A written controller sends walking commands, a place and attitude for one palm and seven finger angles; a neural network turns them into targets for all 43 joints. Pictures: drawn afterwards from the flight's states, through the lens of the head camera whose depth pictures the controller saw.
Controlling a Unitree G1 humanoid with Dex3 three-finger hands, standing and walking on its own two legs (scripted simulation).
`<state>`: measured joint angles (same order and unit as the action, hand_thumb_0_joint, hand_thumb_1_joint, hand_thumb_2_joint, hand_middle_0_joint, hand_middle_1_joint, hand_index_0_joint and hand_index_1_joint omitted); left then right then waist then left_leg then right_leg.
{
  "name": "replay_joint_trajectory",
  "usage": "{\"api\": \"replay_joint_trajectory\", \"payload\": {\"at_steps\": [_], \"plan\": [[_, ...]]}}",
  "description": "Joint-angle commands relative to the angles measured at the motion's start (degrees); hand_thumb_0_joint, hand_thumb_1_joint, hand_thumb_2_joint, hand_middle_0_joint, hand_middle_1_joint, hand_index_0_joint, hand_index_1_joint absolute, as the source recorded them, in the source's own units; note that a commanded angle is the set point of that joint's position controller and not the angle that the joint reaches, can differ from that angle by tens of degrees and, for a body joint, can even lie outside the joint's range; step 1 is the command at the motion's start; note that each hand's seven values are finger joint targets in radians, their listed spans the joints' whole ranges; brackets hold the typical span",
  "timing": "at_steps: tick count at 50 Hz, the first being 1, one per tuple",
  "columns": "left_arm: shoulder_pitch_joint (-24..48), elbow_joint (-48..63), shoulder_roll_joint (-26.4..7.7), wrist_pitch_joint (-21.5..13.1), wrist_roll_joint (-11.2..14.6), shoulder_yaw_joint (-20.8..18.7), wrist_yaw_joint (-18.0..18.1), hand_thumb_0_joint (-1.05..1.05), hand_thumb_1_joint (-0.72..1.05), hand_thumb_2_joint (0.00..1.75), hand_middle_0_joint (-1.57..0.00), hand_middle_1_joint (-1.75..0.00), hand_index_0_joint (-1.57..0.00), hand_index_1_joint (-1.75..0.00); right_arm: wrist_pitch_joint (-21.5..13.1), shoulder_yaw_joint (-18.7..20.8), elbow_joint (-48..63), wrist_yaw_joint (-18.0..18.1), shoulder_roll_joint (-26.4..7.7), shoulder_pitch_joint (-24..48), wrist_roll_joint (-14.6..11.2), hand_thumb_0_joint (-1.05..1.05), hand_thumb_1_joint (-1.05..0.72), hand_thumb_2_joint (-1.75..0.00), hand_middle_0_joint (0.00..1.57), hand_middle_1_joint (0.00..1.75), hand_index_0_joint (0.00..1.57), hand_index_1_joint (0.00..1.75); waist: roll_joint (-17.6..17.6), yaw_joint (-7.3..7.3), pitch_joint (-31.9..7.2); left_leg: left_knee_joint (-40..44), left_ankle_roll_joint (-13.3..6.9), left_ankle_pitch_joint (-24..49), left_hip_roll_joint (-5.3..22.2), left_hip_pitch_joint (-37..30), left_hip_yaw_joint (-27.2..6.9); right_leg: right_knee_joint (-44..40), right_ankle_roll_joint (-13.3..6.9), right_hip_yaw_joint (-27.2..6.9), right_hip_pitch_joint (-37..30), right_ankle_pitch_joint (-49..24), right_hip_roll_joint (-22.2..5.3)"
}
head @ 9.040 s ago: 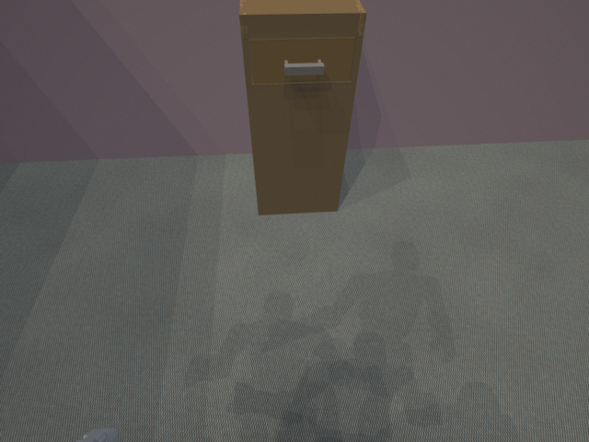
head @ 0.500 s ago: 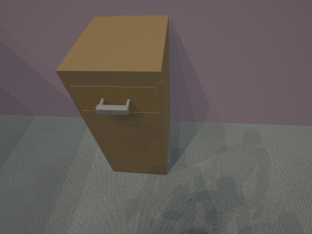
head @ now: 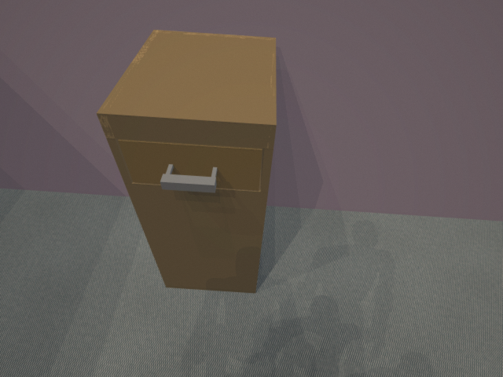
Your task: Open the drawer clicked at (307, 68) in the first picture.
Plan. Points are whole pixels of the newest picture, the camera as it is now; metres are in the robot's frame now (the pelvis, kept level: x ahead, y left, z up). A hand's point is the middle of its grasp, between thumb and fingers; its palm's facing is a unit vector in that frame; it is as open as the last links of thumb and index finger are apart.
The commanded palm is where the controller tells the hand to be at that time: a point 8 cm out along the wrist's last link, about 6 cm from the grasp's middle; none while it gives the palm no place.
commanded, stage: come to a stop and stand still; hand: left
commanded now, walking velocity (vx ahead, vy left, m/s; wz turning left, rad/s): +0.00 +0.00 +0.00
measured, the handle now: (190, 176) +0.54 +0.19 -0.05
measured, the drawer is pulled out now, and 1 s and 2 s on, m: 0.00 0.00 0.00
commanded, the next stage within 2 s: look again from close up in 0.38 s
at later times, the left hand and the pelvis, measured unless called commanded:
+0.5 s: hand out of the picture +0.00 +0.16 -0.18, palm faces +0.03 -0.98 -0.18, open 7.3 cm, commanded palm none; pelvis +0.02 -0.01 +0.00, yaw +0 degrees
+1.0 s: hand out of the picture +0.03 +0.16 -0.18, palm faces +0.01 -0.98 -0.22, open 7.3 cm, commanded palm none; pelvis +0.01 -0.01 -0.01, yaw +0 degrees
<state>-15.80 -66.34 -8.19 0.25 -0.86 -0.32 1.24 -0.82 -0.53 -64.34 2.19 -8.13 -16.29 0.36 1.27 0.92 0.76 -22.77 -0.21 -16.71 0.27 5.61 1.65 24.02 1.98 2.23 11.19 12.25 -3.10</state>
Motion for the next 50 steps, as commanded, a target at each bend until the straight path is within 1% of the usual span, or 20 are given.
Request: {"api": "replay_joint_trajectory", "payload": {"at_steps": [1,3,6,10,12,23,24,25,26,27,28,29,30,32,33,36,38,41,44,50], "plan": [[-3.73,0.79,-4.82,-0.59,0.40,-0.65,0.62,0.00,0.90,0.90,-0.20,-0.30,-0.20,-0.30,-1.04,1.05,0.75,0.64,-5.79,-4.76,0.07,0.00,-0.90,-0.90,0.20,0.30,0.20,0.30,-3.36,0.08,2.35,4.95,-0.75,17.57,6.45,4.35,-3.94,-1.87,-2.20,-1.70,-3.09,-10.28,-3.12],[-3.82,0.75,-4.67,-0.48,0.44,-0.68,0.71,0.00,0.90,0.90,-0.20,-0.30,-0.20,-0.30,-1.05,1.12,0.43,0.72,-5.64,-5.30,0.03,0.00,-0.90,-0.90,0.20,0.30,0.20,0.30,-3.64,0.12,2.58,4.76,-0.76,18.14,6.49,3.98,-3.85,-1.67,-2.16,-1.53,-2.97,-9.91,-2.99],[-3.91,0.89,-4.43,-0.57,0.46,-0.73,0.79,0.00,0.90,0.90,-0.20,-0.30,-0.20,-0.30,-1.06,1.12,-0.15,0.76,-4.93,-6.24,0.04,0.00,-0.90,-0.90,0.20,0.30,0.20,0.30,-2.37,0.05,3.15,4.70,-0.78,17.62,6.26,4.47,-3.62,-1.78,-2.29,-1.60,-3.42,-10.72,-3.07],[-4.31,0.91,-4.11,-0.67,0.53,-0.78,0.92,0.00,0.90,0.90,-0.20,-0.30,-0.20,-0.30,-1.20,1.16,-0.63,0.83,-4.52,-7.27,0.08,0.00,-0.90,-0.90,0.20,0.30,0.20,0.30,-2.15,0.00,2.02,4.14,-0.81,19.36,6.17,3.34,-3.34,-1.35,-2.41,-1.61,-3.78,-12.19,-3.02],[-4.30,0.85,-4.13,-0.80,0.55,-0.77,0.97,0.00,0.90,0.90,-0.20,-0.30,-0.20,-0.30,-1.17,1.16,-0.92,0.87,-4.25,-7.72,0.05,0.00,-0.90,-0.90,0.20,0.30,0.20,0.30,-1.01,-0.16,2.01,3.85,-0.80,19.70,6.16,3.18,-3.10,-1.26,-2.58,-1.67,-3.98,-13.27,-3.09],[-4.75,1.09,-4.04,-0.85,0.48,-0.74,1.10,0.00,0.90,0.90,-0.20,-0.30,-0.20,-0.30,-0.89,1.23,-1.11,0.88,-3.63,-7.73,0.01,0.00,-0.90,-0.90,0.20,0.30,0.20,0.30,-2.01,-0.45,3.64,3.78,-0.66,16.92,6.02,3.09,-2.63,-1.79,-2.79,-2.15,-2.84,-12.52,-2.80],[-7.86,-0.01,-6.84,-2.60,-0.26,-0.63,3.30,0.00,0.90,0.90,-0.20,-0.30,-0.20,-0.30,-1.39,1.50,3.69,-0.38,-6.67,-0.59,-0.43,0.00,-0.90,-0.90,0.20,0.30,0.20,0.30,1.41,1.43,6.85,-8.20,1.04,17.56,5.98,10.73,-0.25,-0.01,-2.82,-5.08,-1.42,-32.80,-6.30],[-7.42,2.16,-8.35,-3.07,0.04,-1.03,2.81,0.00,0.90,0.90,-0.20,-0.30,-0.20,-0.30,-0.68,1.60,5.36,-0.45,-3.45,-3.69,0.02,0.00,-0.90,-0.90,0.20,0.30,0.20,0.30,0.56,-1.29,3.05,-5.17,0.34,0.68,3.36,9.14,-1.57,0.27,-4.27,-7.19,-2.15,-26.07,-8.03],[-4.98,2.84,-7.21,-3.24,0.05,-0.42,2.22,0.00,0.90,0.90,-0.20,-0.30,-0.20,-0.30,-0.80,1.43,4.92,-0.69,-2.97,-5.77,0.05,0.00,-0.90,-0.90,0.20,0.30,0.20,0.30,0.00,-2.09,0.59,-3.29,0.12,0.85,3.47,7.96,-1.95,1.16,-4.69,-5.69,-1.10,-15.96,-6.31],[-4.12,3.80,-6.02,-3.13,0.12,-0.32,1.92,0.00,0.90,0.90,-0.20,-0.30,-0.20,-0.30,-1.20,1.33,4.93,-0.77,-3.55,-7.26,0.20,0.00,-0.90,-0.90,0.20,0.30,0.20,0.30,-2.93,-2.29,-1.23,-2.31,-0.54,6.91,4.58,6.94,-3.19,3.11,-4.63,-4.36,-1.32,-11.48,-4.24],[-4.06,4.05,-6.17,-2.67,0.27,-0.12,1.62,0.00,0.90,0.90,-0.20,-0.30,-0.20,-0.30,-1.33,1.12,4.86,-0.78,-4.23,-7.12,0.37,0.00,-0.90,-0.90,0.20,0.30,0.20,0.30,-8.25,-1.66,-2.38,-2.25,-1.28,10.57,5.62,6.31,-2.82,3.92,-4.43,-3.19,-1.82,-7.84,-3.00],[-4.23,4.15,-5.97,-2.52,0.24,-0.12,1.41,0.00,0.90,0.90,-0.20,-0.30,-0.20,-0.30,-1.48,1.01,5.22,-0.66,-4.64,-6.57,0.41,0.00,-0.90,-0.90,0.20,0.30,0.20,0.30,-7.96,-1.41,-2.48,-2.56,-1.49,14.77,5.94,6.29,-3.18,4.59,-4.32,-2.58,-2.14,-8.32,-2.42],[-4.12,4.17,-5.81,-2.32,0.26,-0.05,1.26,0.00,0.90,0.90,-0.20,-0.30,-0.20,-0.30,-1.38,0.93,5.52,-0.50,-5.25,-6.07,0.29,0.00,-0.90,-0.90,0.20,0.30,0.20,0.30,-5.84,-1.36,-1.25,-2.81,-1.56,15.99,6.12,6.59,-3.16,4.44,-4.31,-2.19,-1.86,-8.71,-2.33],[-3.80,4.10,-5.47,-2.02,0.31,0.09,1.11,0.00,0.90,0.90,-0.20,-0.30,-0.20,-0.30,-1.12,0.89,5.81,-0.34,-5.78,-5.60,0.22,0.00,-0.90,-0.90,0.20,0.30,0.20,0.30,-2.60,-1.47,1.48,-2.23,-1.52,14.98,5.98,6.78,-3.02,4.05,-4.23,-2.25,-0.60,-9.44,-2.44],[-3.52,4.10,-5.51,-1.75,0.26,0.14,0.99,0.00,0.90,0.90,-0.20,-0.30,-0.20,-0.30,-0.91,0.78,5.73,-0.30,-5.88,-5.68,0.27,0.00,-0.90,-0.90,0.20,0.30,0.20,0.30,-1.67,-1.50,3.28,-1.46,-1.77,13.25,6.07,7.57,-3.28,3.80,-4.09,-2.22,0.11,-7.47,-2.14],[-3.20,4.54,-5.88,-1.34,0.30,0.03,0.85,0.00,0.90,0.90,-0.20,-0.30,-0.20,-0.30,-0.72,0.58,5.67,-0.40,-6.50,-5.00,0.27,0.00,-0.90,-0.90,0.20,0.30,0.20,0.30,-2.35,-1.27,5.21,0.13,-1.68,9.37,5.67,8.69,-3.10,3.05,-3.89,-2.52,0.45,-5.57,-2.19],[-3.18,4.60,-6.17,-1.20,0.25,-0.05,0.73,0.00,0.90,0.90,-0.20,-0.30,-0.20,-0.30,-0.73,0.53,5.44,-0.41,-6.51,-4.58,0.36,0.00,-0.90,-0.90,0.20,0.30,0.20,0.30,-3.04,-1.05,5.25,0.72,-1.77,8.99,5.62,8.27,-3.06,2.88,-3.80,-2.57,0.25,-5.23,-2.05],[-3.10,4.81,-6.48,-1.32,0.33,-0.16,0.64,0.00,0.90,0.90,-0.20,-0.30,-0.20,-0.30,-0.65,0.48,4.99,-0.45,-6.83,-4.28,0.36,0.00,-0.90,-0.90,0.20,0.30,0.20,0.30,-0.73,-1.06,4.20,0.54,-1.66,8.20,5.23,7.21,-2.66,2.38,-3.84,-3.07,-0.23,-6.80,-2.52],[-2.55,5.04,-6.72,-1.21,0.33,-0.31,0.56,0.00,0.90,0.90,-0.20,-0.30,-0.20,-0.30,-0.62,0.35,4.30,-0.46,-6.96,-4.41,0.43,0.00,-0.90,-0.90,0.20,0.30,0.20,0.30,-1.98,-0.91,4.56,1.18,-1.55,7.96,5.23,7.58,-2.58,2.39,-3.78,-2.90,-0.54,-6.44,-2.34],[-2.51,4.87,-6.84,-1.41,0.40,-0.65,0.53,0.00,0.90,0.90,-0.20,-0.30,-0.20,-0.30,-0.75,0.25,3.12,-0.32,-6.54,-4.60,0.45,0.00,-0.90,-0.90,0.20,0.30,0.20,0.30,-1.22,-0.69,2.62,0.70,-1.33,10.72,5.15,6.13,-2.25,2.64,-3.99,-3.05,-2.20,-10.50,-2.71]]}}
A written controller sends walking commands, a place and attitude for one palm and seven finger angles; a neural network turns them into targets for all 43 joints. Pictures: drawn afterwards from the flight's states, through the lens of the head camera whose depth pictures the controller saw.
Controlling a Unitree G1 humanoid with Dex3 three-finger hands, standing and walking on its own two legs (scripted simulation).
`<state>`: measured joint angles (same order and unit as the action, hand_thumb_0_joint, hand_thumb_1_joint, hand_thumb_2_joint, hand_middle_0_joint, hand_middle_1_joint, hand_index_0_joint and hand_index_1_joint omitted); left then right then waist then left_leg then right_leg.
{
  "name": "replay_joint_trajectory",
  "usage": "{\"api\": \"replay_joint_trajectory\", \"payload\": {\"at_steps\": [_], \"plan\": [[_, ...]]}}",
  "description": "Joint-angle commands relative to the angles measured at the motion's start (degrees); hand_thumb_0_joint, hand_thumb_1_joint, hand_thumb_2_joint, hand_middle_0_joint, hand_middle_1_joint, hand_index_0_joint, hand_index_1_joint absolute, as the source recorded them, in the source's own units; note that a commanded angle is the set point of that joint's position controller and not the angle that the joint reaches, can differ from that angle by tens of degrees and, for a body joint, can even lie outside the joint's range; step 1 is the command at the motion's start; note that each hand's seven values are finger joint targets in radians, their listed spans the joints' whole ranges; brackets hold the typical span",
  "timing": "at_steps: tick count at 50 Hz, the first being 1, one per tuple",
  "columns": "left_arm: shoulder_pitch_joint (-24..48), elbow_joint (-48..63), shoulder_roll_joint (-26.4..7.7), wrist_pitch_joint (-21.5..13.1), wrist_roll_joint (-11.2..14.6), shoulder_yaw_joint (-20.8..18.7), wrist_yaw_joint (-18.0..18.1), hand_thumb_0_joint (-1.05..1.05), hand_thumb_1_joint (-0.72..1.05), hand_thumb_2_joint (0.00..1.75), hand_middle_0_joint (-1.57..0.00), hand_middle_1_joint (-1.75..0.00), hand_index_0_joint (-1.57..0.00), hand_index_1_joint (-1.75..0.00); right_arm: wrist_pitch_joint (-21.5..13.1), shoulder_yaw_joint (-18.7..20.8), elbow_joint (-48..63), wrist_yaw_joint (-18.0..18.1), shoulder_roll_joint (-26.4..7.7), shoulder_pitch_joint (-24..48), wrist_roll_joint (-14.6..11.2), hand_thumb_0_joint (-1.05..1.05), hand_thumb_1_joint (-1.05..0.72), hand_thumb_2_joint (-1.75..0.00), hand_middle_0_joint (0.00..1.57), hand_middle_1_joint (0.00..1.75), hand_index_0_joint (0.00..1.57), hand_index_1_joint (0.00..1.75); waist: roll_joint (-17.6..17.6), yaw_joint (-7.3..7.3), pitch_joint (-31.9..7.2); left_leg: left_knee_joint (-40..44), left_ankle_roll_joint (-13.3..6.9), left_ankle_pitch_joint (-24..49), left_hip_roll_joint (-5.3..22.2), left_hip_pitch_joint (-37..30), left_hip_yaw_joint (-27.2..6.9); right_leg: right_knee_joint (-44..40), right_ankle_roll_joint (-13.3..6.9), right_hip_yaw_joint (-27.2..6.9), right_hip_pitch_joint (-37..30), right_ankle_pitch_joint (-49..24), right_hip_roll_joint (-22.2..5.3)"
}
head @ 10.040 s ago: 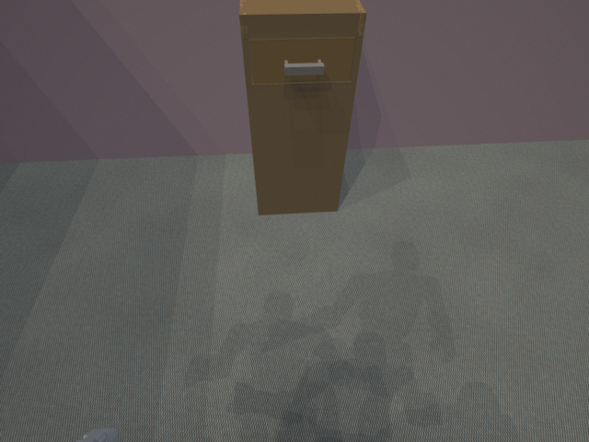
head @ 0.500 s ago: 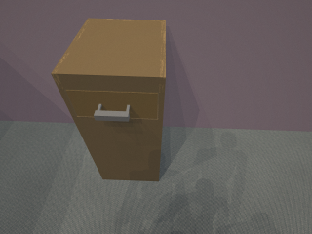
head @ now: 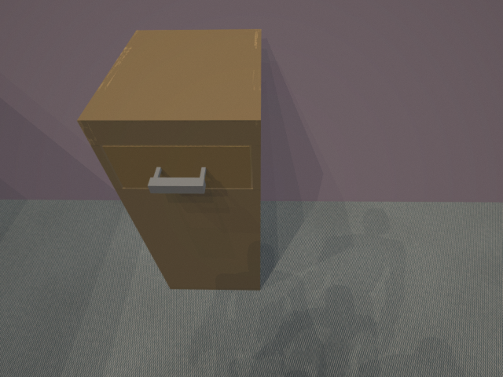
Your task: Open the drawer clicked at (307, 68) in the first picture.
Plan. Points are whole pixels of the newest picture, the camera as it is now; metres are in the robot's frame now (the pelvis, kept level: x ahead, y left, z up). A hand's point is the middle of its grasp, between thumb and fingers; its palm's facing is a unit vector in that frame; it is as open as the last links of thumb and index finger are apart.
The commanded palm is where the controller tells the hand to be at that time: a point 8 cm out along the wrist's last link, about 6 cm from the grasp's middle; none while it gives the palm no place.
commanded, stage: raise the hand with hooked fingers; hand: left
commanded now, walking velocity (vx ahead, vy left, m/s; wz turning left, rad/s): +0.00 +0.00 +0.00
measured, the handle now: (179, 178) +0.53 +0.20 -0.04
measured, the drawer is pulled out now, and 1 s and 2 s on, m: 0.00 0.00 0.00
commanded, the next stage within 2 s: move the hooked fingers above the handle in 2.00 s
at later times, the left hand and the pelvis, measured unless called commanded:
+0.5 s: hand (133, 371) +0.14 +0.20 -0.06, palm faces -0.09 -0.13 -0.99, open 8.4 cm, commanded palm +0.14 +0.23 -0.01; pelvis -0.03 -0.02 -0.04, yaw -2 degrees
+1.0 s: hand (111, 317) +0.21 +0.24 -0.01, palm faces -0.02 -0.10 -1.00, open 11.4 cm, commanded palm +0.19 +0.24 +0.05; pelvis -0.03 +0.00 -0.02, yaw +0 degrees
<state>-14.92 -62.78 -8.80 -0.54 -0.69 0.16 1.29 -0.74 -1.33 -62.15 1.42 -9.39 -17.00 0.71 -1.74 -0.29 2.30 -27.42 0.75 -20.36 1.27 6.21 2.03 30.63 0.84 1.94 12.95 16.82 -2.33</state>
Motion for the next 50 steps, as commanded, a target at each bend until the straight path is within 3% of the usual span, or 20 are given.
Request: {"api": "replay_joint_trajectory", "payload": {"at_steps": [1,4,5,6,7,8,9,10,11,12,13,15,16,18,22,29,32,38,43,50], "plan": [[-3.26,1.15,-6.28,-0.67,0.25,-1.15,0.48,0.00,0.90,0.90,-0.20,-0.30,-0.20,-0.30,-0.80,1.06,0.76,0.49,-5.18,-4.19,0.07,0.00,-0.90,-0.90,0.20,0.30,0.20,0.30,2.57,0.38,0.71,5.30,-2.21,14.71,4.18,5.25,-2.49,-3.85,-2.90,-2.68,-4.20,-16.13,-3.61],[-3.17,0.98,-5.97,-0.61,0.27,-1.20,0.52,0.00,0.90,0.90,-0.20,-0.30,-0.20,-0.30,-0.82,1.04,-0.07,0.56,-4.97,-4.45,0.08,0.00,-0.90,-0.90,0.20,0.30,0.20,0.30,1.25,0.51,0.93,5.38,-2.13,15.99,4.28,5.03,-2.46,-3.77,-2.86,-2.47,-4.38,-16.65,-3.41],[-9.67,-1.32,-8.98,-1.67,0.01,-1.99,3.03,0.00,0.90,0.90,-0.20,-0.30,-0.20,-0.30,-1.00,2.59,4.25,0.13,-7.21,3.25,-0.62,0.00,-0.90,-0.90,0.20,0.30,0.20,0.30,15.67,3.99,2.91,-9.04,-0.11,14.81,4.60,12.18,-0.06,-5.15,-0.99,-6.67,-5.47,-46.55,-7.49],[37.18,82.74,-27.25,-12.10,-11.01,-1.55,3.15,0.00,0.88,0.89,-0.20,-0.32,-0.20,-0.32,-10.20,2.84,21.98,3.00,-15.42,2.88,-2.84,0.00,-0.90,-0.90,0.20,0.30,0.20,0.30,-5.25,-1.83,-26.68,0.51,-3.47,26.03,-1.45,-3.18,0.58,1.14,-3.78,-10.30,-9.98,-41.70,-1.79],[8.58,66.78,-23.27,-7.00,-12.02,-4.59,7.95,0.00,0.85,0.88,-0.20,-0.33,-0.20,-0.33,-14.99,3.69,19.64,4.89,-10.64,5.34,-1.55,0.00,-0.90,-0.90,0.20,0.30,0.20,0.30,-17.71,3.00,-24.54,2.16,-3.29,38.61,0.08,-5.10,0.13,3.94,-4.45,-4.10,-5.10,-23.30,0.55],[-3.58,61.53,-10.25,1.54,-11.91,2.01,10.84,0.00,0.83,0.87,-0.21,-0.34,-0.21,-0.34,-16.65,4.20,19.33,4.60,-8.28,6.70,-3.57,0.00,-0.90,-0.90,0.20,0.30,0.20,0.30,-14.90,1.14,-14.96,3.29,-0.37,36.32,0.82,0.34,-1.58,3.82,-3.66,-0.13,1.88,-9.64,2.09],[-3.04,61.56,-6.03,1.94,-15.96,5.20,11.03,0.00,0.81,0.86,-0.21,-0.36,-0.21,-0.36,-17.33,3.62,19.21,4.41,-9.16,7.07,-2.82,0.00,-0.90,-0.90,0.20,0.30,0.20,0.30,-6.69,-0.01,-9.49,0.96,-0.82,34.80,0.97,3.39,-0.95,2.60,-2.93,0.92,5.08,-11.54,2.33],[-0.54,64.22,-11.90,1.34,-21.91,2.13,12.63,0.00,0.78,0.85,-0.21,-0.37,-0.21,-0.37,-17.12,4.24,21.84,3.93,-10.98,9.46,-1.13,0.00,-0.90,-0.90,0.20,0.30,0.20,0.30,-3.73,-0.01,-5.98,-1.61,-1.12,29.60,-0.44,7.38,-2.63,1.77,-3.35,-0.86,8.05,-13.23,2.41],[-4.27,62.69,-14.38,1.23,-28.58,-0.12,14.31,0.00,0.76,0.84,-0.21,-0.39,-0.21,-0.39,-15.58,4.74,23.21,3.42,-11.66,8.11,0.56,0.00,-0.90,-0.90,0.20,0.30,0.20,0.30,2.09,0.38,-10.16,-3.70,-1.51,26.20,-1.28,10.29,-1.80,2.69,-3.28,-0.34,8.50,-13.07,2.46],[-11.07,59.72,-12.44,1.62,-34.23,0.19,15.66,0.00,0.74,0.83,-0.21,-0.40,-0.21,-0.40,-13.97,5.23,25.83,2.77,-10.67,9.15,1.45,0.00,-0.90,-0.90,0.20,0.30,0.20,0.30,8.34,2.18,-10.31,-4.89,-1.47,22.67,-1.94,14.31,-1.44,3.16,-3.33,-0.81,9.09,-10.92,2.80],[-17.93,58.50,-12.30,1.95,-39.49,-0.61,16.66,0.00,0.71,0.82,-0.21,-0.42,-0.21,-0.42,-12.37,5.94,28.69,1.68,-10.58,10.43,1.68,0.00,-0.90,-0.90,0.20,0.30,0.20,0.30,8.40,4.79,-11.05,-5.16,-1.15,20.88,-2.83,16.77,-0.98,3.00,-3.85,-3.10,7.57,-8.81,2.91],[-25.52,55.37,-9.83,0.96,-49.19,1.28,19.04,0.00,0.67,0.80,-0.22,-0.45,-0.22,-0.45,-7.86,6.60,32.00,-0.60,-10.42,12.44,2.65,0.00,-0.90,-0.90,0.20,0.30,0.20,0.30,13.83,6.70,-8.17,-6.66,-0.44,15.66,-2.91,23.48,0.09,4.82,-4.39,-4.21,9.75,-6.27,3.36],[-26.40,56.32,-8.53,0.12,-52.74,3.17,19.83,0.00,0.64,0.79,-0.22,-0.47,-0.22,-0.47,-5.91,6.50,33.87,-1.88,-10.63,13.65,2.92,0.00,-0.90,-0.90,0.20,0.30,0.20,0.30,13.58,6.98,-6.77,-7.46,-0.45,12.88,-3.09,25.11,0.62,5.10,-4.61,-4.96,11.25,-5.29,3.17],[-24.17,61.42,-12.32,-2.80,-57.72,0.05,21.77,0.00,0.60,0.77,-0.22,-0.50,-0.22,-0.50,-3.38,6.40,37.08,-3.53,-10.52,16.22,2.66,0.00,-0.90,-0.90,0.20,0.30,0.20,0.30,12.35,8.45,-9.59,-9.59,-0.76,10.82,-3.87,27.31,0.93,6.70,-5.18,-7.20,10.54,-5.63,2.93],[-14.82,68.91,-17.39,-6.21,-65.16,-4.17,27.17,0.00,0.50,0.73,-0.23,-0.55,-0.23,-0.55,-0.59,5.98,40.38,-4.50,-9.66,16.65,3.83,0.00,-0.90,-0.90,0.20,0.30,0.20,0.30,7.48,7.56,-16.93,-16.01,-1.44,8.89,-5.00,27.26,0.99,11.35,-4.88,-9.27,16.41,-5.15,2.50],[8.53,78.72,-20.91,-6.33,-63.36,-5.55,33.43,0.00,0.34,0.66,-0.24,-0.66,-0.24,-0.66,0.30,6.43,40.29,-1.94,-9.18,15.71,4.71,0.00,-0.90,-0.90,0.20,0.30,0.20,0.30,0.48,1.33,-25.10,-24.96,-2.29,4.31,-4.61,22.16,-0.86,14.33,-3.80,-8.91,27.68,1.88,1.72],[7.21,76.45,-21.02,-2.27,-61.73,-4.02,31.06,0.00,0.27,0.63,-0.25,-0.70,-0.25,-0.70,0.56,5.61,40.03,-1.41,-9.26,16.51,4.27,0.00,-0.90,-0.90,0.20,0.30,0.20,0.30,-2.03,1.36,-23.99,-22.44,-2.21,6.36,-4.16,21.98,-0.33,13.47,-3.64,-5.70,22.94,-2.59,2.11],[1.20,71.49,-19.97,5.79,-57.97,-2.44,21.29,0.00,0.13,0.57,-0.25,-0.80,-0.25,-0.80,1.76,3.23,39.65,0.55,-9.18,18.22,2.52,0.00,-0.90,-0.90,0.20,0.30,0.20,0.30,4.15,3.63,-19.63,-13.18,-2.25,7.89,-2.93,22.55,-0.47,9.05,-2.92,-2.17,9.64,-7.42,2.47],[1.85,71.70,-22.06,2.47,-57.79,-4.80,17.82,0.00,0.01,0.52,-0.26,-0.87,-0.26,-0.87,1.22,2.95,38.56,0.68,-9.34,16.55,2.78,0.00,-0.90,-0.90,0.20,0.30,0.20,0.30,4.24,4.72,-15.16,-8.74,-2.05,8.27,-2.35,21.10,-0.64,6.29,-3.08,-1.51,7.26,-5.72,2.19],[7.99,74.61,-22.59,-2.10,-57.94,-6.32,21.90,0.00,-0.15,0.45,-0.27,-0.98,-0.27,-0.98,-0.18,5.07,37.23,0.05,-9.84,13.69,2.86,0.00,-0.90,-0.90,0.20,0.30,0.20,0.30,-0.59,4.14,-18.91,-8.37,-1.75,13.69,-2.51,15.87,-0.85,6.91,-3.54,-0.33,8.00,-8.75,2.32]]}}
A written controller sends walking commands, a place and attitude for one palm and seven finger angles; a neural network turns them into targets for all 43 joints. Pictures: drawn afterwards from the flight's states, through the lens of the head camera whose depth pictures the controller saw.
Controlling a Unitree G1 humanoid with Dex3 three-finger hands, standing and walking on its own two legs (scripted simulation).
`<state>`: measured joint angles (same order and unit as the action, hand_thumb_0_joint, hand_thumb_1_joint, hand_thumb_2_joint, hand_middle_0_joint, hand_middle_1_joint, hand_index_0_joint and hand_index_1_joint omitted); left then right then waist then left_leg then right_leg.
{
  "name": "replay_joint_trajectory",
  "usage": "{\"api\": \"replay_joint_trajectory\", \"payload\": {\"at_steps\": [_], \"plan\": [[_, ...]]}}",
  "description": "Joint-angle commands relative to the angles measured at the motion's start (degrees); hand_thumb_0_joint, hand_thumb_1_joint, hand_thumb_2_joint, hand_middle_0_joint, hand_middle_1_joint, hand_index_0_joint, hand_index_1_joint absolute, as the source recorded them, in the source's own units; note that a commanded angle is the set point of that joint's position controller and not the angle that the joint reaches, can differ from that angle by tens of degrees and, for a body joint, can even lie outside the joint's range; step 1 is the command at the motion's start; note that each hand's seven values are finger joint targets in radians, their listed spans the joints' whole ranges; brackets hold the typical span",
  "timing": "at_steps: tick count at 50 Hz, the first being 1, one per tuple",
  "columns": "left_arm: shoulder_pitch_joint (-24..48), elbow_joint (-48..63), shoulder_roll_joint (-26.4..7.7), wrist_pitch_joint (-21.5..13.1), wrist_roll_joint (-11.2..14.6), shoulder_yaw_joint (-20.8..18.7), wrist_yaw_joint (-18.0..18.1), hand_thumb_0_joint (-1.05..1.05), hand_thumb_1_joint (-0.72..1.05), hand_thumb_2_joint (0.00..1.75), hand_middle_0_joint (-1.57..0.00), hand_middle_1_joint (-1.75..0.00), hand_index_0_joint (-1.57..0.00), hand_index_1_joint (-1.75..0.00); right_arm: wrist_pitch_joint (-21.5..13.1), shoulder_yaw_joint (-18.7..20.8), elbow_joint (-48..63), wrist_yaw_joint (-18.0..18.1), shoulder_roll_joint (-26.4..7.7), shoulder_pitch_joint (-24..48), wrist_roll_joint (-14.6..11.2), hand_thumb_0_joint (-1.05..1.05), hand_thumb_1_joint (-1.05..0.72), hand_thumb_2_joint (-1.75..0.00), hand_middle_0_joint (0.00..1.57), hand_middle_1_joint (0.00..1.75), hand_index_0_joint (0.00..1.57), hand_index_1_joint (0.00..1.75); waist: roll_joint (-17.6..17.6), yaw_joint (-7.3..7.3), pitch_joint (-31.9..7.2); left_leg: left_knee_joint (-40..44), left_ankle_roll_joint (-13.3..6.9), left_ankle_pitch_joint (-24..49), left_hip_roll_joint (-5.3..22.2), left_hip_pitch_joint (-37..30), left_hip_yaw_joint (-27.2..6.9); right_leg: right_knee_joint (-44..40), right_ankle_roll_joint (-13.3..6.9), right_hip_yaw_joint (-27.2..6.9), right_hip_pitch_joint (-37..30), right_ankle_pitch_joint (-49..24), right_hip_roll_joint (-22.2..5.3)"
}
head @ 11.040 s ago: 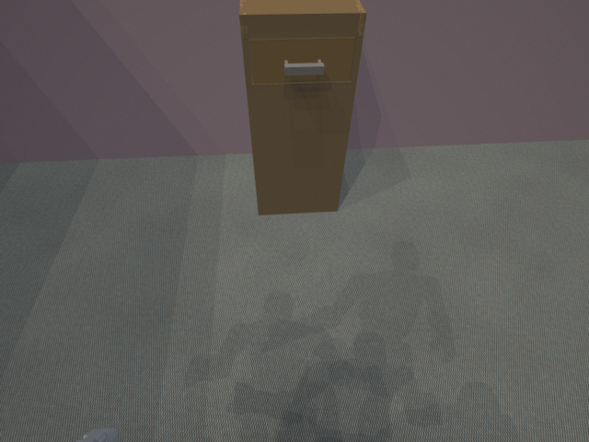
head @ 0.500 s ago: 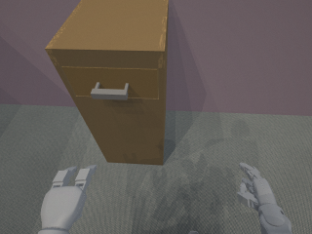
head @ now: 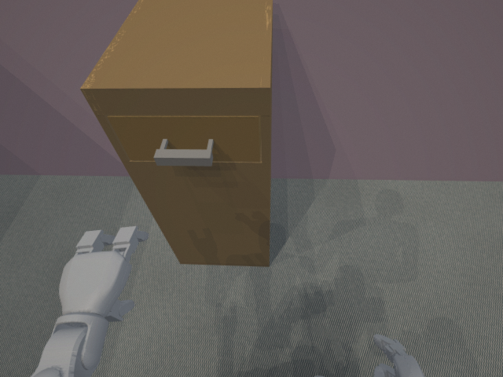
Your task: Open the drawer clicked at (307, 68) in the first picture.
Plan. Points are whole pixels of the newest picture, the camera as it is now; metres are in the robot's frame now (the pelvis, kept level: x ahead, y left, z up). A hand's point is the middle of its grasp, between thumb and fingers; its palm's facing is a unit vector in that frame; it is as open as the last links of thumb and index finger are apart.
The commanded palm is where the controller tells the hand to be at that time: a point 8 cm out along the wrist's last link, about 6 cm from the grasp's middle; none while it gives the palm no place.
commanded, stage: raise the hand with hooked fingers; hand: left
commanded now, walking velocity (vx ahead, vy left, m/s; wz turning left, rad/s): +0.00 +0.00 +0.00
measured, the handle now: (185, 150) +0.56 +0.21 -0.02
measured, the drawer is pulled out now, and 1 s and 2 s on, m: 0.00 0.00 0.00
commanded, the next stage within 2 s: move the hooked fingers above the handle in 1.00 s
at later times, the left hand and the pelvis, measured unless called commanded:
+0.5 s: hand (107, 229) +0.30 +0.25 +0.08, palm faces +0.05 -0.07 -1.00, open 13.7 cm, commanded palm +0.28 +0.25 +0.14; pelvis +0.01 +0.00 +0.02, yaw +1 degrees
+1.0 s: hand (113, 218) +0.31 +0.24 +0.09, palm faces +0.05 -0.07 -1.00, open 13.8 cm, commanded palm +0.29 +0.24 +0.15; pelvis +0.01 +0.00 +0.02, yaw +1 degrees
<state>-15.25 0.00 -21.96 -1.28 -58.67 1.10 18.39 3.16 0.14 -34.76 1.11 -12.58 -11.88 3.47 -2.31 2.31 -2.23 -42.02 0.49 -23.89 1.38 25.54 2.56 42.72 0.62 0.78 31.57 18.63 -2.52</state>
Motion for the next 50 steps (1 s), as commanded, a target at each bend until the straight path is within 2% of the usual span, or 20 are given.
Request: {"api": "replay_joint_trajectory", "payload": {"at_steps": [1,3,5,8,10,13,15,17,21,24,28,29,32,34,39,43,44,46,48,50], "plan": [[9.43,12.04,-9.15,-1.19,0.21,-6.84,5.10,0.00,-0.17,0.44,-0.28,-0.99,-0.28,-0.99,-4.10,3.86,9.63,0.19,-6.94,8.50,0.04,0.00,-0.90,-0.90,0.20,0.30,0.20,0.30,-0.65,1.24,-14.64,6.31,-1.38,18.31,-2.50,-4.13,-1.44,-5.08,-3.31,1.03,-10.41,-11.49,2.50],[11.78,12.76,-9.33,-0.30,0.45,-6.48,5.25,0.00,-0.22,0.42,-0.28,-1.02,-0.28,-1.02,-4.04,4.13,9.47,0.01,-7.34,8.77,-0.14,0.00,-0.90,-0.90,0.20,0.30,0.20,0.30,-0.59,1.07,-15.84,6.67,-1.21,20.67,-2.27,-5.00,-1.82,-4.72,-3.32,1.46,-11.12,-12.61,2.55],[11.85,12.31,-8.96,1.09,0.66,-5.37,4.62,0.00,-0.27,0.40,-0.28,-1.05,-0.28,-1.05,-3.90,4.26,9.24,-0.15,-7.47,9.21,-0.54,0.00,-0.90,-0.90,0.20,0.30,0.20,0.30,-1.67,1.42,-15.28,7.36,-1.19,22.34,-2.26,-5.83,-1.73,-5.10,-3.32,1.57,-12.06,-13.94,2.39],[14.17,10.57,-9.41,3.61,1.16,-4.72,2.32,0.00,-0.34,0.37,-0.29,-1.10,-0.29,-1.10,-3.23,4.18,9.01,-0.07,-7.84,9.94,-1.28,0.00,-0.90,-0.90,0.20,0.30,0.20,0.30,1.00,1.40,-14.10,8.98,-1.25,23.38,-1.99,-6.35,-1.78,-6.39,-3.07,1.64,-14.05,-15.12,2.40],[16.03,10.83,-10.38,4.52,1.03,-4.43,0.53,0.00,-0.38,0.35,-0.29,-1.12,-0.29,-1.12,-2.80,3.86,8.91,0.12,-7.65,10.27,-1.59,0.00,-0.90,-0.90,0.20,0.30,0.20,0.30,1.04,2.01,-13.98,10.18,-1.23,24.00,-2.15,-7.16,-1.50,-7.19,-3.05,1.54,-15.95,-15.81,2.36],[19.01,10.30,-11.05,5.20,1.32,-4.14,-2.12,0.00,-0.45,0.32,-0.30,-1.17,-0.30,-1.17,-2.24,3.34,8.97,0.33,-7.50,10.66,-1.89,0.00,-0.90,-0.90,0.20,0.30,0.20,0.30,0.48,2.15,-12.62,11.82,-1.20,24.43,-2.16,-8.53,-1.40,-8.88,-3.06,1.53,-17.52,-16.02,2.40],[21.41,9.05,-11.20,5.19,1.37,-3.80,-3.64,0.00,-0.50,0.30,-0.30,-1.20,-0.30,-1.20,-1.89,3.03,8.49,0.49,-7.18,10.63,-2.00,0.00,-0.90,-0.90,0.20,0.30,0.20,0.30,2.01,2.03,-11.33,12.88,-1.30,23.16,-2.32,-8.98,-0.91,-10.17,-2.91,1.48,-18.24,-15.84,2.51],[23.79,8.88,-11.80,4.91,1.31,-3.62,-5.01,0.00,-0.50,0.30,-0.30,-1.20,-0.30,-1.20,-1.72,2.70,8.48,0.62,-6.97,10.86,-2.05,0.00,-0.90,-0.90,0.20,0.30,0.20,0.30,0.88,2.29,-11.49,13.61,-1.32,24.07,-2.56,-10.01,-0.65,-11.08,-2.94,1.29,-19.63,-17.21,2.46],[29.00,8.57,-12.82,3.94,1.64,-3.77,-7.14,0.00,-0.50,0.30,-0.30,-1.20,-0.30,-1.20,-1.46,2.34,7.94,0.79,-6.75,10.82,-2.08,0.00,-0.90,-0.90,0.20,0.30,0.20,0.30,1.36,1.95,-12.11,14.44,-1.34,25.01,-2.86,-11.40,-0.28,-12.53,-2.75,1.12,-21.59,-19.16,2.43],[32.65,7.97,-13.74,3.41,2.12,-3.78,-8.53,0.00,-0.50,0.30,-0.30,-1.20,-0.30,-1.20,-1.36,2.07,7.65,0.91,-6.77,10.73,-2.20,0.00,-0.90,-0.90,0.20,0.30,0.20,0.30,-0.41,1.99,-12.29,15.34,-1.22,25.48,-2.95,-12.24,-0.43,-13.37,-2.86,1.27,-22.75,-19.39,2.39],[36.19,5.85,-15.41,2.86,2.92,-4.73,-10.24,0.00,-0.50,0.30,-0.30,-1.20,-0.30,-1.20,-1.17,2.11,7.27,1.11,-7.01,10.69,-2.52,0.00,-0.90,-0.90,0.20,0.30,0.20,0.30,1.85,1.84,-13.21,16.16,-1.32,25.69,-3.14,-12.40,-0.24,-14.46,-2.64,1.16,-24.65,-20.34,2.43],[37.65,6.39,-15.70,2.53,2.95,-4.53,-10.56,0.00,-0.50,0.30,-0.30,-1.20,-0.30,-1.20,-1.18,2.04,7.23,1.12,-7.04,10.66,-2.55,0.00,-0.90,-0.90,0.20,0.30,0.20,0.30,0.69,2.03,-13.66,16.50,-1.31,26.06,-3.18,-12.71,-0.32,-14.49,-2.71,1.20,-25.10,-20.63,2.26],[34.11,3.02,-14.14,2.33,3.96,-4.02,-12.16,0.00,-0.50,0.30,-0.30,-1.20,-0.30,-1.20,-1.03,2.39,7.07,0.95,-7.20,9.99,-2.80,0.00,-0.90,-0.90,0.20,0.30,0.20,0.30,2.70,2.42,-12.51,16.80,-1.41,27.59,-3.28,-12.08,0.10,-14.89,-2.55,1.36,-25.74,-22.90,2.32],[32.56,4.01,-14.48,1.74,4.32,-4.61,-12.88,0.00,-0.50,0.30,-0.30,-1.20,-0.30,-1.20,-0.83,2.56,7.43,0.46,-7.56,9.78,-2.86,0.00,-0.90,-0.90,0.20,0.30,0.20,0.30,2.60,2.94,-13.37,17.09,-1.31,28.53,-3.13,-12.07,0.13,-14.81,-2.59,1.32,-26.70,-23.37,2.21],[32.07,6.16,-15.46,-0.28,4.45,-6.34,-12.08,0.00,-0.50,0.30,-0.30,-1.20,-0.30,-1.20,-0.86,2.99,7.98,0.14,-7.85,9.33,-2.76,0.00,-0.90,-0.90,0.20,0.30,0.20,0.30,3.38,3.31,-13.64,17.36,-1.47,27.49,-3.20,-11.27,0.08,-14.89,-2.51,1.14,-26.74,-22.60,2.07],[34.05,7.46,-16.91,-1.33,3.74,-8.02,-9.04,0.00,-0.50,0.30,-0.30,-1.20,-0.30,-1.20,-1.24,3.44,7.45,0.27,-7.88,9.25,-2.87,0.00,-0.90,-0.90,0.20,0.30,0.20,0.30,1.47,3.05,-14.71,17.19,-1.41,26.25,-3.32,-11.62,0.07,-14.92,-2.63,0.81,-25.76,-20.58,2.24],[34.97,8.14,-16.73,-1.39,3.25,-7.58,-8.20,0.00,-0.50,0.30,-0.30,-1.20,-0.30,-1.20,-1.34,3.46,7.32,0.27,-7.70,9.10,-2.89,0.00,-0.90,-0.90,0.20,0.30,0.20,0.30,0.05,3.00,-15.16,17.17,-1.36,26.54,-3.29,-12.11,-0.07,-14.65,-2.74,1.01,-25.32,-20.34,2.08],[35.48,7.90,-16.10,-0.98,2.92,-7.10,-6.95,0.00,-0.50,0.30,-0.30,-1.20,-0.30,-1.20,-1.44,3.67,6.81,0.23,-7.67,8.93,-3.01,0.00,-0.90,-0.90,0.20,0.30,0.20,0.30,-1.07,2.76,-15.26,17.14,-1.14,27.17,-3.12,-12.88,-0.16,-14.42,-2.89,1.31,-24.29,-20.14,2.32],[34.56,5.87,-15.95,-0.03,3.22,-7.21,-6.53,0.00,-0.50,0.30,-0.30,-1.20,-0.30,-1.20,-1.58,3.82,6.65,0.28,-7.80,8.91,-3.13,0.00,-0.90,-0.90,0.20,0.30,0.20,0.30,1.04,2.64,-14.79,17.37,-1.27,26.09,-3.10,-12.32,-0.04,-14.89,-2.72,1.24,-24.69,-19.45,2.31],[34.98,6.30,-15.30,0.76,3.12,-5.87,-6.66,0.00,-0.50,0.30,-0.30,-1.20,-0.30,-1.20,-1.53,3.73,6.47,0.34,-7.73,9.38,-3.31,0.00,-0.90,-0.90,0.20,0.30,0.20,0.30,-0.06,2.57,-15.08,17.45,-1.28,26.30,-3.12,-12.77,0.21,-14.80,-2.75,1.30,-24.57,-19.78,2.29]]}}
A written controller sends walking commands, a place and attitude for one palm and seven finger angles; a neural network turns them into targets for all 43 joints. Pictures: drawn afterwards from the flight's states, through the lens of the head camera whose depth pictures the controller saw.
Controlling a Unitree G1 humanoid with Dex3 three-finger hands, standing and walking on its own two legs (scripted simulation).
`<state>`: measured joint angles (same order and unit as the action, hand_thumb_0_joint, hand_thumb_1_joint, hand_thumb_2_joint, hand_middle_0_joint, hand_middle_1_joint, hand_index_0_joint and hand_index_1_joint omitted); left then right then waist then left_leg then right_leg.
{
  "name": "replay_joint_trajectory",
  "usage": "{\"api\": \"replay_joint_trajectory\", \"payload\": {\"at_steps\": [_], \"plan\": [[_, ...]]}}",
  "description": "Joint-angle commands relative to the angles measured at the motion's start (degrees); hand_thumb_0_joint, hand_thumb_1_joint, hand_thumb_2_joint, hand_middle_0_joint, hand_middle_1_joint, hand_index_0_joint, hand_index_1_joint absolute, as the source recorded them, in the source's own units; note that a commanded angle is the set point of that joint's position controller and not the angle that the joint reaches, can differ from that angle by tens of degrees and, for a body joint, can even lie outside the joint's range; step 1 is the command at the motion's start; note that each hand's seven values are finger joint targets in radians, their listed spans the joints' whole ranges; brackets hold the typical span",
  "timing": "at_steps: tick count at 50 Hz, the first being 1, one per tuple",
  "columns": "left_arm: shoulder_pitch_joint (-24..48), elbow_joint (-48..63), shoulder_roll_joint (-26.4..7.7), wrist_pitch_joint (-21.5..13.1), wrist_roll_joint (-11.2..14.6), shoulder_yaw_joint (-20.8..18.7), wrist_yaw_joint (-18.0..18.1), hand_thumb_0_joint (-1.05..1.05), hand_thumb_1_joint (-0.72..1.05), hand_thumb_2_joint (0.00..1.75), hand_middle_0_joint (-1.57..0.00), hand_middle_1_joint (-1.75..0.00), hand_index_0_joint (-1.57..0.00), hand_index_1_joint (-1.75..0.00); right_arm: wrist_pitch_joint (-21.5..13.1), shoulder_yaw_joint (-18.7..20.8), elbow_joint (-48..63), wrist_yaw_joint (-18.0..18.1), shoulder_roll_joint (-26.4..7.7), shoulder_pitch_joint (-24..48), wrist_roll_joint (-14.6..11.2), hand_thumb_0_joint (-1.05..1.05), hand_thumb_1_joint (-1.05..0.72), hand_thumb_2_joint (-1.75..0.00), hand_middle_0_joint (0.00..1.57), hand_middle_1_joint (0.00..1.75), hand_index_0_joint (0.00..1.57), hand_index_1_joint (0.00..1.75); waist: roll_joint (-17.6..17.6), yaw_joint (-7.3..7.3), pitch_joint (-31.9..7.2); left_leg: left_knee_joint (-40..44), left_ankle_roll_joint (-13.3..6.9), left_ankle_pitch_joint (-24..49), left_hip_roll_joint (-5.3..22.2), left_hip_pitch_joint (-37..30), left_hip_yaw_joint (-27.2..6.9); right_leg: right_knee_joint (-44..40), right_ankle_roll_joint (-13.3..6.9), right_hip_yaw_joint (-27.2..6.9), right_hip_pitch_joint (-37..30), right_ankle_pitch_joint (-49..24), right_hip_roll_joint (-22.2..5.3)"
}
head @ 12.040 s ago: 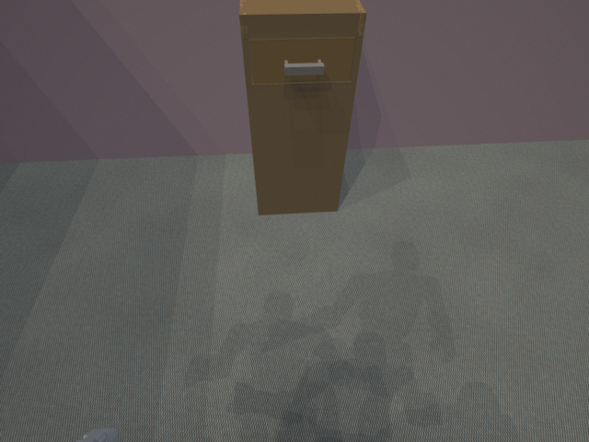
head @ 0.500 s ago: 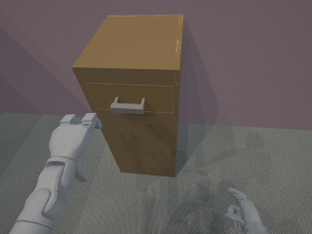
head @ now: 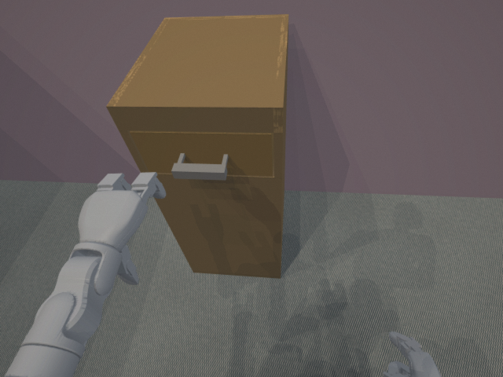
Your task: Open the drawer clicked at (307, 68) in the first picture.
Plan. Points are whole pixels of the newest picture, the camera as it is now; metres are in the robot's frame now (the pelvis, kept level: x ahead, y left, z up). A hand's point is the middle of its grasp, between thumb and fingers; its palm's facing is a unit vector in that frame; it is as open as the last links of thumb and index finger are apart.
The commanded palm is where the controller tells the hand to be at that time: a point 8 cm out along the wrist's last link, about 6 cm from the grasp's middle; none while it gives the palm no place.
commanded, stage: move the hooked fingers above the handle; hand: left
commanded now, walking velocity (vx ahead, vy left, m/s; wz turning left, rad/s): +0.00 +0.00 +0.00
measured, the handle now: (201, 164) +0.55 +0.20 -0.04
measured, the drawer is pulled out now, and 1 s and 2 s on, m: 0.00 0.00 0.00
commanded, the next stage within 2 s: none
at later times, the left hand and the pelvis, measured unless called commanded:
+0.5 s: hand (149, 208) +0.36 +0.23 +0.06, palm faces -0.01 -0.04 -1.00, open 13.8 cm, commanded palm +0.34 +0.23 +0.11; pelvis +0.00 +0.00 +0.00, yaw +0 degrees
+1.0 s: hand (170, 189) +0.41 +0.22 +0.03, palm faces -0.03 -0.02 -1.00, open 13.8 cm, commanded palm +0.40 +0.22 +0.09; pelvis +0.00 +0.00 -0.01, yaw +0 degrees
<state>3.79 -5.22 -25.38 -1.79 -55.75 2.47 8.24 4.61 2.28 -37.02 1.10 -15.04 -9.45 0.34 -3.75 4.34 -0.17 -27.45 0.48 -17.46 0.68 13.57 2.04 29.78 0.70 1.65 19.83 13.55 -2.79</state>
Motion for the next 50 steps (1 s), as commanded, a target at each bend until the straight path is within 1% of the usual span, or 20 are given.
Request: {"api": "replay_joint_trajectory", "payload": {"at_steps": [1,5,8,9,11,14,18,22,26,27,29,33,37,38,40,42,45,48,49,50], "plan": [[15.72,11.01,-11.85,1.76,0.10,-7.05,3.27,0.00,-0.50,0.30,-0.30,-1.20,-0.30,-1.20,-2.85,1.50,8.67,0.39,-5.33,6.93,-0.11,0.00,-0.90,-0.90,0.20,0.30,0.20,0.30,1.83,0.58,-17.00,3.19,-1.17,19.98,-2.39,-0.65,0.68,-1.80,-2.85,0.65,-12.98,-14.60,2.60],[14.96,9.41,-10.73,2.95,0.68,-5.39,1.38,0.00,-0.50,0.30,-0.30,-1.20,-0.30,-1.20,-2.59,1.14,8.87,0.63,-5.47,7.52,-0.37,0.00,-0.90,-0.90,0.20,0.30,0.20,0.30,4.04,0.23,-14.65,3.71,-1.45,17.75,-2.36,-0.03,0.89,-2.69,-2.56,0.59,-12.48,-13.02,2.67],[20.77,5.05,-9.73,3.00,0.34,-3.49,0.36,0.00,-0.50,0.30,-0.30,-1.20,-0.30,-1.20,-2.60,0.74,8.29,1.12,-5.60,6.82,-0.45,0.00,-0.90,-0.90,0.20,0.30,0.20,0.30,5.86,-1.21,-11.74,3.69,-1.57,14.50,-2.42,1.13,0.84,-3.39,-2.43,0.82,-10.05,-9.91,2.82],[23.47,4.78,-10.57,2.46,-0.30,-3.53,0.33,0.00,-0.50,0.30,-0.30,-1.20,-0.30,-1.20,-2.66,0.64,8.01,1.18,-5.64,6.39,-0.33,0.00,-0.90,-0.90,0.20,0.30,0.20,0.30,4.58,-1.16,-12.44,3.74,-1.46,13.87,-2.46,0.90,0.70,-3.21,-2.55,0.81,-9.58,-8.94,2.75],[26.03,5.33,-8.98,1.36,-0.79,-1.67,0.47,0.00,-0.50,0.30,-0.30,-1.20,-0.30,-1.20,-2.90,0.79,8.28,1.33,-5.18,6.03,-0.18,0.00,-0.90,-0.90,0.20,0.30,0.20,0.30,2.92,-1.12,-14.92,2.99,-1.50,15.51,-2.64,-0.51,0.46,-2.48,-2.75,0.94,-9.54,-10.23,2.75],[30.11,1.64,-11.41,0.20,-1.39,-3.78,1.48,0.00,-0.50,0.30,-0.30,-1.20,-0.30,-1.20,-3.05,0.94,7.56,1.53,-5.25,4.69,-0.05,0.00,-0.90,-0.90,0.20,0.30,0.20,0.30,3.69,-1.29,-15.78,2.53,-1.48,14.63,-2.72,0.53,0.43,-2.33,-2.65,0.60,-9.53,-9.84,2.66],[31.51,-5.00,-13.38,-0.03,-1.69,-6.15,2.66,0.00,-0.50,0.30,-0.30,-1.20,-0.30,-1.20,-2.93,1.27,6.76,1.79,-5.40,3.24,-0.24,0.00,-0.90,-0.90,0.20,0.30,0.20,0.30,4.09,-0.91,-17.34,1.93,-1.44,15.74,-2.95,2.43,0.78,-1.64,-2.70,0.44,-10.70,-11.75,2.74],[34.08,-7.81,-10.52,0.00,-1.83,-3.28,2.81,0.00,-0.50,0.30,-0.30,-1.20,-0.30,-1.20,-2.84,1.68,6.81,1.61,-5.44,2.26,-0.46,0.00,-0.90,-0.90,0.20,0.30,0.20,0.30,3.64,-1.59,-17.97,1.21,-1.58,17.26,-2.86,2.93,1.12,-0.69,-2.77,0.57,-9.83,-13.94,2.72],[36.87,-9.08,-10.02,-0.56,-2.18,-2.27,2.83,0.00,-0.50,0.30,-0.30,-1.20,-0.30,-1.20,-2.84,2.43,6.84,1.46,-5.92,0.28,-0.32,0.00,-0.90,-0.90,0.20,0.30,0.20,0.30,3.07,-2.22,-20.75,-0.22,-1.80,18.88,-2.85,2.63,0.97,0.45,-2.83,0.54,-9.23,-15.42,2.86],[37.22,-10.00,-11.15,-0.77,-2.30,-3.39,2.98,0.00,-0.50,0.30,-0.30,-1.20,-0.30,-1.20,-2.75,2.62,6.58,1.48,-6.09,-0.34,-0.27,0.00,-0.90,-0.90,0.20,0.30,0.20,0.30,3.93,-2.33,-21.23,-0.53,-1.84,19.50,-2.79,3.00,0.92,0.83,-2.81,0.53,-9.41,-16.26,2.88],[38.40,-11.62,-10.17,-1.03,-2.19,-2.56,3.23,0.00,-0.50,0.30,-0.30,-1.20,-0.30,-1.20,-2.54,2.70,6.61,1.40,-6.19,-0.78,-0.47,0.00,-0.90,-0.90,0.20,0.30,0.20,0.30,4.46,-2.92,-19.95,-0.75,-1.93,18.20,-2.81,4.09,0.76,0.93,-2.71,0.65,-8.10,-14.97,2.90],[41.55,-14.38,-13.15,-1.68,-2.90,-5.28,4.77,0.00,-0.50,0.30,-0.30,-1.20,-0.30,-1.20,-2.22,3.21,5.75,1.40,-6.72,-2.74,-0.39,0.00,-0.90,-0.90,0.20,0.30,0.20,0.30,3.91,-2.89,-21.99,-1.46,-1.92,19.01,-2.92,5.34,0.85,1.86,-2.87,0.44,-8.70,-16.11,2.98],[40.35,-16.40,-13.56,-1.90,-3.22,-6.54,6.41,0.00,-0.50,0.30,-0.30,-1.20,-0.30,-1.20,-2.12,3.78,5.41,1.08,-6.60,-3.94,-0.41,0.00,-0.90,-0.90,0.20,0.30,0.20,0.30,3.53,-2.37,-23.89,-2.16,-1.95,21.53,-2.83,5.77,1.20,2.91,-2.94,0.27,-9.45,-19.25,3.08],[40.87,-17.56,-13.63,-1.63,-3.30,-6.78,6.70,0.00,-0.50,0.30,-0.30,-1.20,-0.30,-1.20,-1.98,3.76,5.47,0.99,-6.86,-3.95,-0.50,0.00,-0.90,-0.90,0.20,0.30,0.20,0.30,3.93,-2.86,-23.36,-2.30,-1.95,21.24,-2.90,6.50,0.97,2.97,-2.97,0.54,-8.89,-18.49,3.27],[43.86,-19.01,-10.76,-1.25,-3.47,-3.62,7.14,0.00,-0.50,0.30,-0.30,-1.20,-0.30,-1.20,-2.01,3.92,4.96,0.82,-6.85,-4.66,-0.66,0.00,-0.90,-0.90,0.20,0.30,0.20,0.30,3.82,-3.94,-21.82,-2.37,-2.06,20.29,-2.57,6.32,1.13,2.82,-2.86,0.68,-6.41,-17.42,3.29],[44.86,-20.63,-12.85,-0.93,-4.06,-5.01,7.35,0.00,-0.50,0.30,-0.30,-1.20,-0.30,-1.20,-1.84,4.05,4.57,0.89,-7.18,-5.52,-0.57,0.00,-0.90,-0.90,0.20,0.30,0.20,0.30,4.50,-3.86,-24.04,-2.69,-2.16,20.21,-2.67,6.44,1.19,3.11,-2.80,0.44,-7.26,-17.81,3.36],[49.39,-22.20,-10.68,-1.14,-4.39,-2.39,7.47,0.00,-0.50,0.30,-0.30,-1.20,-0.30,-1.20,-1.78,4.16,4.06,0.88,-7.10,-6.35,-0.47,0.00,-0.90,-0.90,0.20,0.30,0.20,0.30,3.07,-5.31,-23.82,-3.22,-2.21,19.84,-2.54,5.61,0.93,3.13,-2.84,0.61,-4.94,-16.76,3.46],[51.87,-24.98,-12.20,-1.87,-4.56,-3.64,7.57,0.00,-0.50,0.30,-0.30,-1.20,-0.30,-1.20,-1.56,4.19,3.70,1.00,-7.32,-7.49,-0.29,0.00,-0.90,-0.90,0.20,0.30,0.20,0.30,4.59,-5.46,-25.08,-3.81,-2.32,20.43,-2.72,6.69,0.78,3.53,-2.80,0.53,-5.69,-17.67,3.51],[52.84,-24.69,-11.72,-2.27,-4.69,-3.09,7.84,0.00,-0.50,0.30,-0.30,-1.20,-0.30,-1.20,-1.57,4.29,3.79,0.93,-7.11,-7.74,-0.22,0.00,-0.90,-0.90,0.20,0.30,0.20,0.30,3.09,-5.39,-26.06,-4.11,-2.36,20.79,-2.72,6.25,0.99,3.78,-2.77,0.29,-5.54,-18.24,3.42],[51.99,-26.48,-11.30,-2.35,-4.82,-3.14,8.09,0.00,-0.50,0.30,-0.30,-1.20,-0.30,-1.20,-1.51,4.31,3.74,0.85,-6.96,-7.89,-0.23,0.00,-0.90,-0.90,0.20,0.30,0.20,0.30,2.94,-5.35,-25.05,-4.18,-2.28,20.37,-2.73,6.74,0.94,3.87,-2.85,0.48,-4.74,-17.58,3.48]]}}
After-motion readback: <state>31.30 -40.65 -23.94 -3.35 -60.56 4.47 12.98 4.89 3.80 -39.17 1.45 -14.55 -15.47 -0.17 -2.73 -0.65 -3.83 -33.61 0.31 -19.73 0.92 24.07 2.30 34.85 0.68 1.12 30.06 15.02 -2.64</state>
